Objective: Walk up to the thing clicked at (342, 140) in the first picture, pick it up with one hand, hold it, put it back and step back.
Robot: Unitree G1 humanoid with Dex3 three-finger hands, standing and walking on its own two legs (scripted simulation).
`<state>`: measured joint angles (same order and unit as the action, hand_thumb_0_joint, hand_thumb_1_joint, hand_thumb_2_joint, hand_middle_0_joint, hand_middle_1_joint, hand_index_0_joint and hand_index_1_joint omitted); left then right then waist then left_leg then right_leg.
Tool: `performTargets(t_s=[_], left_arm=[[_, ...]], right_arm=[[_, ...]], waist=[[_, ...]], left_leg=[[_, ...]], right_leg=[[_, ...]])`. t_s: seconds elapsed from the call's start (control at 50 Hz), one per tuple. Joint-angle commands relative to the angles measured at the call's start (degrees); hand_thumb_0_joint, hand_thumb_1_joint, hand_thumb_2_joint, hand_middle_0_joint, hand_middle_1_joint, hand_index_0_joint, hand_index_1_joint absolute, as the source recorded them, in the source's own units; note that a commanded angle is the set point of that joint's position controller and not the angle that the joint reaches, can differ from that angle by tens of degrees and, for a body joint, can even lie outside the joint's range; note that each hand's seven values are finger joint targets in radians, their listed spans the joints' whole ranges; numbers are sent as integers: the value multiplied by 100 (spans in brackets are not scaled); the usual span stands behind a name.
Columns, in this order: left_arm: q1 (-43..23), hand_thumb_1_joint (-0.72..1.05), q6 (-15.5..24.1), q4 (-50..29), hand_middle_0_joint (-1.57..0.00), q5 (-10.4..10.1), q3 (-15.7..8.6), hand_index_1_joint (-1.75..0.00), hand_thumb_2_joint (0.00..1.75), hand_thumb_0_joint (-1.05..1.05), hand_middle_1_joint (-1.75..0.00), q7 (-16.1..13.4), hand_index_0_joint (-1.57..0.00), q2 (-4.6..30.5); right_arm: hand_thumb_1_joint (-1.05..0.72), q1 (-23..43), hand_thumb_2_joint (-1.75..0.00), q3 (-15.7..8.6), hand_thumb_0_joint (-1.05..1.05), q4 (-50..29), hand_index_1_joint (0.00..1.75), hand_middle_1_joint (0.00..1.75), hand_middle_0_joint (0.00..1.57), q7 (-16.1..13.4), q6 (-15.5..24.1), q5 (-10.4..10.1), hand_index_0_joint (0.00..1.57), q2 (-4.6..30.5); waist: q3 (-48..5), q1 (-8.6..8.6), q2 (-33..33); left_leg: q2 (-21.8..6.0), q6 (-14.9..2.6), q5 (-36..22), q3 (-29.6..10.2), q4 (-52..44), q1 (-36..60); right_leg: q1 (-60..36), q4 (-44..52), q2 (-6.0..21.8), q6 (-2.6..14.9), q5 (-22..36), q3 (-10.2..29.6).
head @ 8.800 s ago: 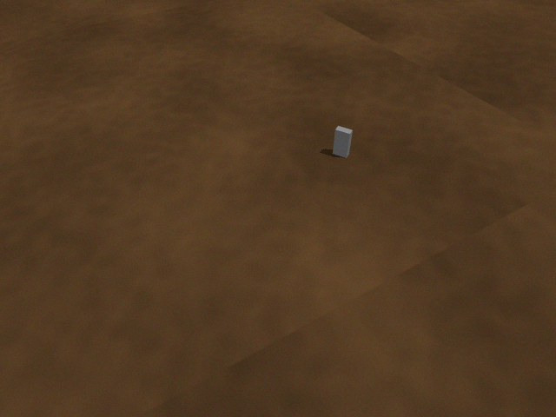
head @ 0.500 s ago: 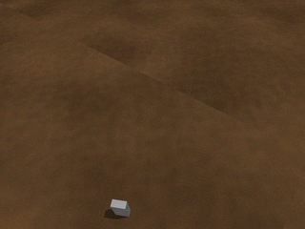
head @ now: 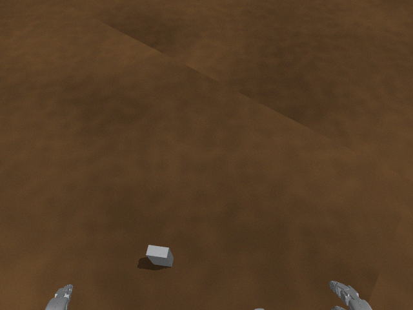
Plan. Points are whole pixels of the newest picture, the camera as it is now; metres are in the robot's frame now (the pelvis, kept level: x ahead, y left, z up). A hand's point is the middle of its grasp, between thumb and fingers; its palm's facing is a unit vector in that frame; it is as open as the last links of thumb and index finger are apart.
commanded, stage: go down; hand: left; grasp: from the side
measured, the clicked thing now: (160, 256) +0.40 +0.21 -0.67
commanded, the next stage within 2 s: none
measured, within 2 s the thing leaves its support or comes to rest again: neither
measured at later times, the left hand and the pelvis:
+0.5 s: hand out of the picture +0.14 +0.27 -0.16, palm faces +0.05 -0.95 -0.32, open 17.3 cm; pelvis +0.00 +0.01 -0.05, yaw +1 degrees
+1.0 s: hand (81, 285) +0.24 +0.33 -0.23, palm faces +0.10 -0.97 -0.22, open 17.4 cm; pelvis -0.05 +0.01 -0.16, yaw +0 degrees
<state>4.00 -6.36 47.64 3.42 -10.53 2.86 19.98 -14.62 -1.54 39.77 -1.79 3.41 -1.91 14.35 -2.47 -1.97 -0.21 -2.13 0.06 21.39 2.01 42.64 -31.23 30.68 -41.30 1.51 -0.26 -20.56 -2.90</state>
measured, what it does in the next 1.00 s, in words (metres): lowers itself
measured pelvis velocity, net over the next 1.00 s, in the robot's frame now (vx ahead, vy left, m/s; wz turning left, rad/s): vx -0.05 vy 0.01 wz -0.01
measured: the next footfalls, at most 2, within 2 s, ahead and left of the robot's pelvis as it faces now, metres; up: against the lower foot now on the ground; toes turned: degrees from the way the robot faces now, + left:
none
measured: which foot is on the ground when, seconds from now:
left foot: down 0.00-1.00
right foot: down 0.00-1.00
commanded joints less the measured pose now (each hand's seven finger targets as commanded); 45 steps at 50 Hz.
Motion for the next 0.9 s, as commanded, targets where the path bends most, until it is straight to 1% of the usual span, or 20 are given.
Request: performTargets(t_s=[0.0,0.02,0.08,0.18,0.24,0.28,0.3,0.34,0.48,0.5,0.52,0.58,0.6,0.64,0.66,0.7,0.72,0.76,0.82,0.88], left_arm=[[-102,-49,116,-1459,-7,-36,-303,-7,4,0,-7,-7,-8,1021],[94,-51,97,-1566,-8,-43,-297,-7,3,0,-8,21,-8,964],[320,-55,3,-2056,-8,-16,-510,-8,4,0,-8,-10,-8,1193],[1049,-55,-332,-2571,-8,-40,-467,-7,3,0,-8,-3,-8,1043],[1143,-55,-551,-2867,-8,-71,-416,-6,3,0,-6,7,-9,956],[1179,-54,-646,-3065,-8,-102,-487,-6,4,0,-6,10,-8,999],[1255,-55,-688,-2992,-8,-122,-411,-6,3,0,-6,38,-8,923],[1301,-54,-714,-3208,-8,-150,-484,-6,4,0,-6,42,-8,977],[1507,-52,-707,-3763,-7,-238,-699,-6,5,0,-6,55,-7,1078],[1658,-51,-707,-3586,-6,-247,-656,-6,6,0,-6,60,-7,975],[1580,-50,-671,-3799,-6,-254,-754,-6,6,0,-6,67,-6,1089],[1681,-47,-595,-3829,-6,-302,-773,-6,7,0,-6,89,-6,1052],[1420,-47,-536,-3905,-6,-304,-846,-6,8,0,-6,81,-6,1156],[943,-48,-377,-3590,-6,-337,-942,-7,7,0,-6,127,-6,1254],[647,-47,-234,-3424,-6,-383,-1116,-6,6,0,-5,168,-6,1403],[251,-49,114,-2859,-6,-489,-1254,-6,6,0,-6,326,-6,1462],[0,-50,349,-2801,-6,-570,-1378,-6,6,0,-6,446,-7,1580],[-273,-54,830,-2573,-7,-723,-1690,-6,4,0,-6,746,-7,1946],[-608,-57,1441,-2450,-7,-852,-1806,-8,5,0,-9,1265,-8,2209],[-902,-61,1762,-1941,-8,-979,-2050,-9,4,0,-9,1609,-8,2453]], right_arm=[[-81,24,-88,-358,0,-862,30,30,20,-120,393,43,20,904],[-81,2,-87,-360,0,-891,30,30,20,-121,426,49,20,911],[-81,58,-87,-363,0,-1014,30,30,20,-160,513,58,20,921],[-82,73,-88,-329,0,-1180,30,30,20,-223,566,55,20,909],[-82,116,-88,-291,0,-1293,30,30,20,-258,614,68,20,863],[-82,126,-88,-289,0,-1354,30,30,20,-282,655,80,20,868],[-83,127,-88,-281,0,-1350,30,30,20,-281,677,93,20,862],[-84,148,-88,-272,0,-1469,30,30,20,-294,722,104,20,843],[-86,193,-89,-249,0,-1663,30,30,20,-354,842,126,20,765],[-86,174,-89,-240,0,-1642,30,30,20,-352,853,124,20,766],[-86,199,-89,-252,0,-1704,30,30,20,-350,866,126,20,767],[-86,182,-89,-244,0,-1711,30,30,20,-373,883,134,20,735],[-87,186,-89,-243,0,-1725,30,30,20,-378,908,138,20,753],[-88,240,-90,-233,0,-1639,30,30,20,-387,962,148,20,804],[-90,234,-90,-223,0,-1585,30,30,20,-394,1001,153,20,813],[-92,262,-90,-221,0,-1494,30,30,20,-370,1083,165,20,832],[-93,254,-91,-231,0,-1475,30,30,20,-360,1131,167,20,839],[-94,246,-91,-265,0,-1393,30,30,20,-324,1217,158,20,954],[-93,151,-91,-288,0,-1300,30,30,20,-295,1270,167,20,1101],[-90,131,-90,-278,0,-1122,30,30,20,-283,1219,155,20,1236]], waist=[[-1422,31,-226],[-1480,18,-250],[-1585,86,-404],[-1596,62,-444],[-1509,13,-405],[-1571,22,-491],[-1486,-30,-485],[-1617,-23,-434],[-1719,-11,-503],[-1573,-44,-393],[-1644,33,-474],[-1700,-11,-405],[-1782,-51,-464],[-1479,-144,-485],[-1492,-140,-425],[-1417,-152,-344],[-1574,-169,-335],[-1937,-47,-514],[-2660,1,-771],[-2998,136,-1000]], left_leg=[[166,-23,-1389,-143,50,359],[140,-11,-1482,-173,141,349],[76,35,-1657,-292,310,241],[88,19,-1831,-318,543,51],[71,5,-1807,-361,672,-116],[58,4,-1795,-382,759,-167],[25,13,-1845,-441,785,-260],[41,-2,-1824,-445,915,-338],[101,-32,-1066,-411,1215,-832],[95,-32,-970,-428,1202,-938],[102,-31,-922,-428,1256,-1021],[118,-56,-784,-400,1406,-1163],[111,-54,-810,-398,1468,-1174],[84,-56,-487,-441,1641,-1532],[76,-65,-431,-465,1801,-1726],[101,-99,-88,-417,2201,-2239],[114,-119,-22,-398,2375,-2391],[140,-107,117,-411,2685,-2676],[149,-89,-19,-474,3039,-2756],[70,-22,15,-679,3227,-2756]], right_leg=[[-112,-103,-148,137,1156,56],[-41,-218,-159,146,1204,38],[201,-468,-174,161,1181,-14],[274,-656,-160,146,1255,-17],[450,-752,-161,132,1204,-41],[555,-855,-161,146,1131,-55],[681,-948,-178,145,1056,-97],[707,-1022,-176,142,1070,-104],[1009,-1245,-171,131,727,-59],[1039,-1274,-181,140,630,-70],[1135,-1340,-179,143,585,-56],[1165,-1400,-179,136,532,-42],[1225,-1466,-178,144,561,-22],[1702,-1694,-177,142,278,-23],[1853,-1847,-163,143,211,-12],[2337,-2179,-147,133,-41,29],[2484,-2324,-135,136,-84,61],[2875,-2759,-113,154,-238,97],[3276,-3260,-69,192,-192,160],[3914,-3688,-61,216,-327,101]])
